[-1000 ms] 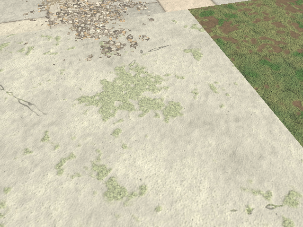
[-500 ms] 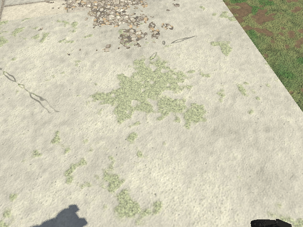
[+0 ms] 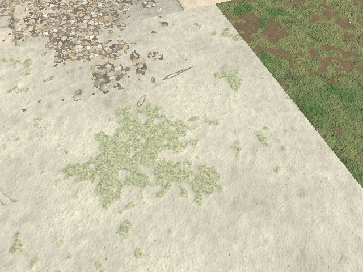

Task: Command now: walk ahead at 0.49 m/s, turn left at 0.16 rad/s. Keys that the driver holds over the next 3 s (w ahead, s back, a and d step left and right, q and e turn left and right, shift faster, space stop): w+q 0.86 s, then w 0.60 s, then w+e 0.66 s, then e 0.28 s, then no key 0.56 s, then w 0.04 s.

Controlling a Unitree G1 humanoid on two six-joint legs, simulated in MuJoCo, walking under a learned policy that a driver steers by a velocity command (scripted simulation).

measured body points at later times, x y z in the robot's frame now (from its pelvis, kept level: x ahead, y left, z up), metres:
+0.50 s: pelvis +0.28 +0.00 +0.00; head +0.31 +0.01 +0.45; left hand +0.17 +0.22 -0.14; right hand +0.49 -0.18 -0.12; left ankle +0.41 +0.14 -0.70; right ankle +0.18 -0.09 -0.73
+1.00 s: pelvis +0.53 +0.12 +0.01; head +0.55 +0.15 +0.46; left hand +0.59 +0.41 -0.10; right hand +0.64 -0.14 -0.11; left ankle +0.42 +0.11 -0.73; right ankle +0.76 +0.06 -0.68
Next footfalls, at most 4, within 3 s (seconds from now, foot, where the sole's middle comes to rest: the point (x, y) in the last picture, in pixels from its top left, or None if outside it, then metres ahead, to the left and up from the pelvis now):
0.06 right None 0.22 -0.09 -0.77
0.60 left None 0.46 0.13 -0.77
1.14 right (136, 180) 0.83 0.15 -0.77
1.68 left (62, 160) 0.95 0.47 -0.77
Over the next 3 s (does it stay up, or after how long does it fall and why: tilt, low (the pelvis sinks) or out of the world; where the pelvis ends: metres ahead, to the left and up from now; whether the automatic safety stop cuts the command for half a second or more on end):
stays up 1.25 0.47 0.01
